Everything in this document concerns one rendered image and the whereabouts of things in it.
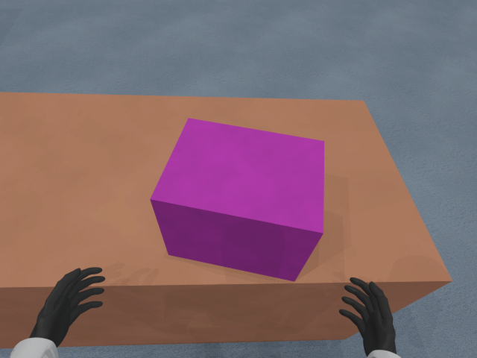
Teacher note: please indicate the carton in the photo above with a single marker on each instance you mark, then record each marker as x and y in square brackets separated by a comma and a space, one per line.
[242, 198]

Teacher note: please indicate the pedestal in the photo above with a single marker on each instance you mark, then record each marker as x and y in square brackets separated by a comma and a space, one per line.
[77, 172]

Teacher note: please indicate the robot right hand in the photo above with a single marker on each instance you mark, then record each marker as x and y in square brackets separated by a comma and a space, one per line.
[376, 328]

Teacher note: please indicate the robot left hand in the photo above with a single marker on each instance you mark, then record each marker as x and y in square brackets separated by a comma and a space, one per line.
[61, 307]

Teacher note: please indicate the left robot forearm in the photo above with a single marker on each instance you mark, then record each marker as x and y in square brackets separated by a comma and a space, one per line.
[35, 348]

